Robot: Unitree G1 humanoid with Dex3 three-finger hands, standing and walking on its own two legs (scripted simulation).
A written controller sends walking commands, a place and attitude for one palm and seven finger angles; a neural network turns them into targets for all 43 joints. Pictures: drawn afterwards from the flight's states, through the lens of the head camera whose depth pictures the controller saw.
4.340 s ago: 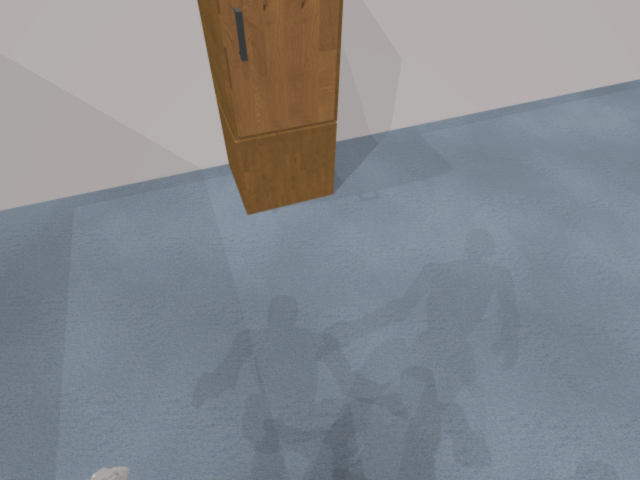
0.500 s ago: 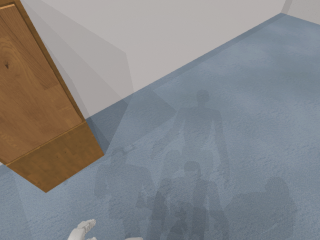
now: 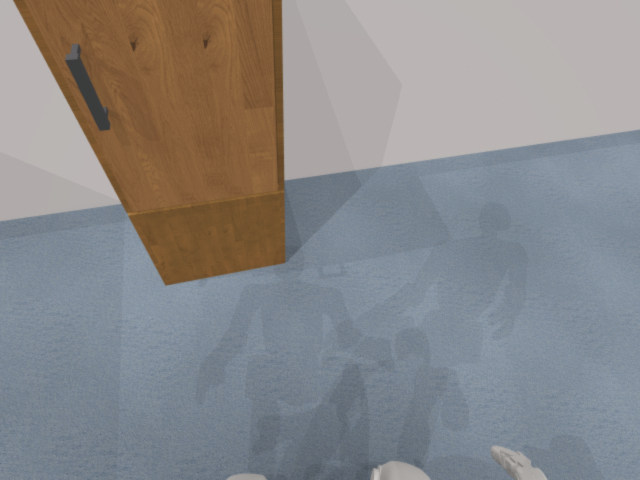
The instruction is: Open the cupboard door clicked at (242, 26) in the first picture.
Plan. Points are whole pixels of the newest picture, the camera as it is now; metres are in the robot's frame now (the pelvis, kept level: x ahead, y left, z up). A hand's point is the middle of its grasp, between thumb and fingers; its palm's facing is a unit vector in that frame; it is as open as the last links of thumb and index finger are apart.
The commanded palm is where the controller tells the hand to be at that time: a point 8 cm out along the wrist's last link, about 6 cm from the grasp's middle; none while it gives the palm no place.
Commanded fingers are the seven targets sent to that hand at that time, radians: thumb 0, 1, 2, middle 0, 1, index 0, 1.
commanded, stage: turn to face it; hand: left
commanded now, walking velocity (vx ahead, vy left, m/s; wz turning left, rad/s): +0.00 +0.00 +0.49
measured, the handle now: (90, 88) +0.69 +0.49 +0.03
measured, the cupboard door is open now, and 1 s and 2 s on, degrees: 0 0 0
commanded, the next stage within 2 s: take the last steps up to it in 0.40 s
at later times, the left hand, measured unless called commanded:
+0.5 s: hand out of the picture +0.04 +0.16 -0.14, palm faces +0.25 -0.93 -0.26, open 7.3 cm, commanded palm none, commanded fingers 0.00 0.90 0.90 -0.20 -0.30 -0.20 -0.30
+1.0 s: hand out of the picture +0.03 +0.22 -0.16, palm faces +0.34 -0.92 -0.18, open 7.4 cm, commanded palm none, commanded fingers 0.00 0.90 0.90 -0.20 -0.30 -0.20 -0.30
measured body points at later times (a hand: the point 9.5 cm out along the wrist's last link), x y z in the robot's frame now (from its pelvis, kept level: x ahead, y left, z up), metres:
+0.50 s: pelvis +0.01 -0.04 +0.01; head +0.04 -0.06 +0.46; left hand +0.02 +0.21 -0.12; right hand +0.13 -0.28 -0.15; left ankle -0.06 +0.09 -0.66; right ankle +0.03 -0.15 -0.73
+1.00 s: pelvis +0.06 +0.03 +0.01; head +0.06 +0.04 +0.46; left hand +0.01 +0.27 -0.15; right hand +0.07 -0.19 -0.14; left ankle -0.05 +0.08 -0.73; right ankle +0.16 -0.09 -0.67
